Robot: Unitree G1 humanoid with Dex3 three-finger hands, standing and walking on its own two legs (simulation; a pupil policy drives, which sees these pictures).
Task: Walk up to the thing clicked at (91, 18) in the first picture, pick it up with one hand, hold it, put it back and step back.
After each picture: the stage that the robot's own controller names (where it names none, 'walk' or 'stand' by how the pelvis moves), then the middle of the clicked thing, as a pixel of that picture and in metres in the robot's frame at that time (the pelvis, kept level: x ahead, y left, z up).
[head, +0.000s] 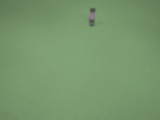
stand; (92, 17) +1.92 -0.13 -0.65
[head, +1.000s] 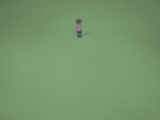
walk; (79, 28) +1.80 +0.17 -0.64
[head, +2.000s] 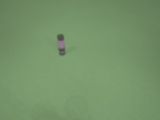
walk; (61, 45) +1.26 +0.28 -0.64
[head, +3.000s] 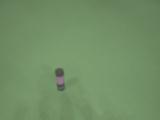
walk; (60, 80) +0.81 +0.20 -0.63
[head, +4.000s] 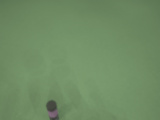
walk; (53, 112) +0.52 +0.19 -0.64
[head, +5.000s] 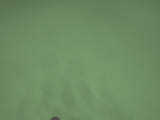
stand; out of the picture +0.43 +0.20 -0.64
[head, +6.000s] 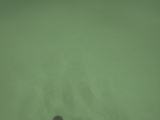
stand; out of the picture +0.45 +0.19 -0.66
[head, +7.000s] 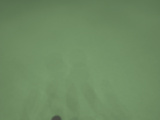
stand; out of the picture +0.46 +0.21 -0.66
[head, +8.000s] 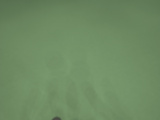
stand; out of the picture +0.44 +0.21 -0.66
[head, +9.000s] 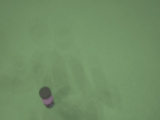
go down; (47, 98) +0.47 +0.20 -0.56
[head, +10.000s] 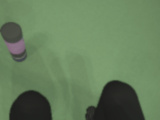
go down; (16, 45) +0.54 +0.22 -0.25
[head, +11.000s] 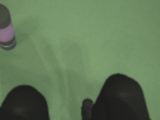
close in; (3, 31) +0.53 +0.23 -0.22
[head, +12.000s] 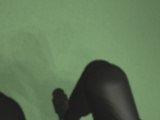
close; out of the picture +0.52 +0.28 -0.17
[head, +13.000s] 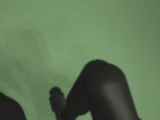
lift; out of the picture +0.49 +0.27 -0.18
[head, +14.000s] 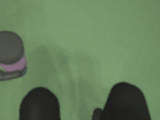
lift; (13, 60) +0.39 +0.23 -0.06
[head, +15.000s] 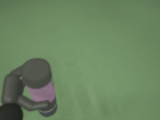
hold; (43, 92) +0.31 +0.14 +0.07
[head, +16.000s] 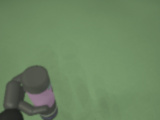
hold; (43, 97) +0.31 +0.15 +0.02
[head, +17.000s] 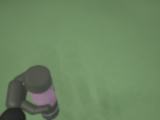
crouch; (44, 96) +0.31 +0.14 +0.02
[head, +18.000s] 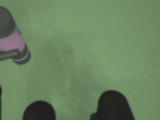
crouch; (11, 42) +0.48 +0.19 -0.05
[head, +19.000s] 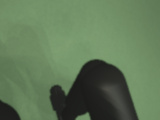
lower; out of the picture +0.49 +0.25 -0.18
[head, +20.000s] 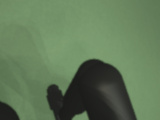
lower; out of the picture +0.50 +0.26 -0.18
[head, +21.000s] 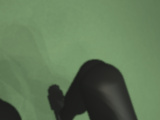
lower; out of the picture +0.49 +0.26 -0.19
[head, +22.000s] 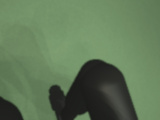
lower; out of the picture +0.49 +0.26 -0.18
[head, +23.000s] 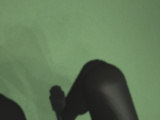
loosen; out of the picture +0.49 +0.24 -0.18
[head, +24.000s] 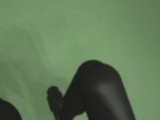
withdraw; out of the picture +0.49 +0.25 -0.19
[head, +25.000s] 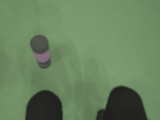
walk; (42, 54) +0.51 +0.17 -0.28
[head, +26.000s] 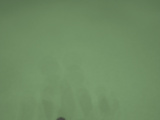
stand; out of the picture +0.43 +0.15 -0.59
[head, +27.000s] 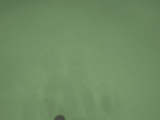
stand; out of the picture +0.43 +0.16 -0.60
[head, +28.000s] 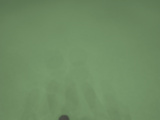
stand; out of the picture +0.43 +0.15 -0.63
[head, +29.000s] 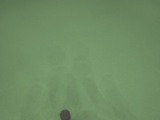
walk; out of the picture +0.46 +0.15 -0.65
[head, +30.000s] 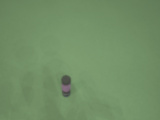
walk; (66, 86) +0.63 +0.10 -0.64
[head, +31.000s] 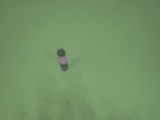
walk; (62, 60) +0.93 +0.25 -0.62
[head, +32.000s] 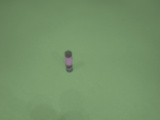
stand; (68, 62) +1.09 +0.16 -0.64
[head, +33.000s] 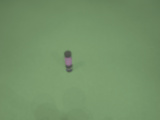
stand; (68, 61) +1.09 +0.17 -0.66
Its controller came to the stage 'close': yes
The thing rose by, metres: 0.68
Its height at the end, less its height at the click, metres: +0.00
